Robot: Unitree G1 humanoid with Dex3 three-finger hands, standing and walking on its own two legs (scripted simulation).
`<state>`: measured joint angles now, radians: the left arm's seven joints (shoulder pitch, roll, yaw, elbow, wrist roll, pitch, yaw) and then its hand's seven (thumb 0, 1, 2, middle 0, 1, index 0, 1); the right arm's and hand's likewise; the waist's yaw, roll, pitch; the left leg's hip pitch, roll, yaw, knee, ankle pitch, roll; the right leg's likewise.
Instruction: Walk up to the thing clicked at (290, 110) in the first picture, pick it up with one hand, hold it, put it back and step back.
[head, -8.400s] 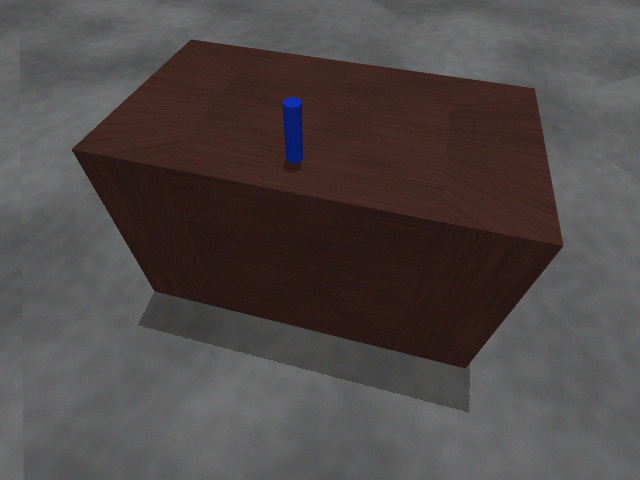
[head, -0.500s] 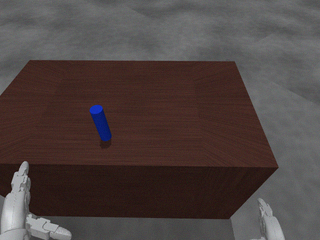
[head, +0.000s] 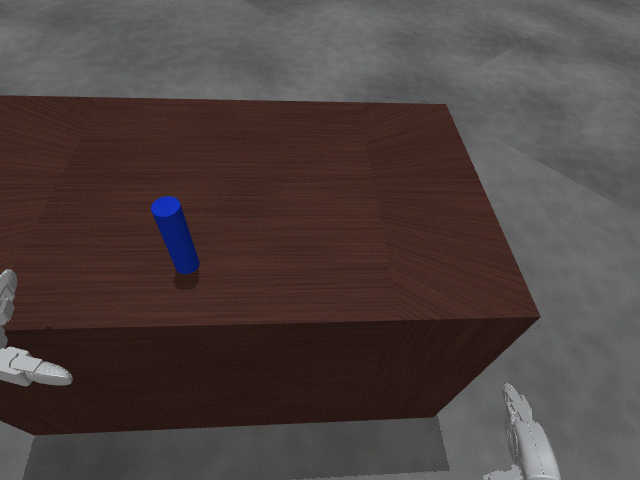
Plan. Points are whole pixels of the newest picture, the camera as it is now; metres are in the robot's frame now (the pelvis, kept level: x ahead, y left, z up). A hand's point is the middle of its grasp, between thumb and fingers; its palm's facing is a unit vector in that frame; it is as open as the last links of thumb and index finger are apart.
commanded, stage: go down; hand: left
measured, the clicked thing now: (177, 238) +0.47 +0.23 -0.03
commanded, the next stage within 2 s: none
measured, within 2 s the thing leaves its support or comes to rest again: neither
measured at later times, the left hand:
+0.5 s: hand (10, 299) +0.31 +0.37 +0.06, palm faces +0.23 -0.97 -0.02, open 17.6 cm
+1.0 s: hand (8, 270) +0.35 +0.39 +0.05, palm faces +0.20 -0.98 +0.01, open 17.6 cm
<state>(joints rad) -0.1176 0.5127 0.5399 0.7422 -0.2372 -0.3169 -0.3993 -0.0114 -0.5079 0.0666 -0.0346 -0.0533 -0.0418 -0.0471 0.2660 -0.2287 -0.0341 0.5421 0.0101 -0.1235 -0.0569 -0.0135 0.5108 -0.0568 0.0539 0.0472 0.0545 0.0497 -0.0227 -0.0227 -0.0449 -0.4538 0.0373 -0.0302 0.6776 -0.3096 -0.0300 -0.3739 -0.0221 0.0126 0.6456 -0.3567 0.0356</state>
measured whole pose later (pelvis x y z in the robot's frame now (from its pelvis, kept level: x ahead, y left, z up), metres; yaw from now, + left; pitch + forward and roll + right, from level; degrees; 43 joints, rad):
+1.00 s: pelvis +0.00 +0.01 -0.04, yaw -1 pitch +14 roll -3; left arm -0.41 0.74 0.69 0.95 -0.26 -0.24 -0.61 -0.01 -0.59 0.09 -0.04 -0.04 -0.04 -0.05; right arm 0.36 -0.27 0.05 0.35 0.00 -0.21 -0.08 -0.01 0.52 -0.06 0.05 0.05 0.06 0.05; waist -0.07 -0.03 -0.13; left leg -0.79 0.05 -0.05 0.97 -0.43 -0.02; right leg -0.68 0.00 0.00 0.90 -0.46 0.05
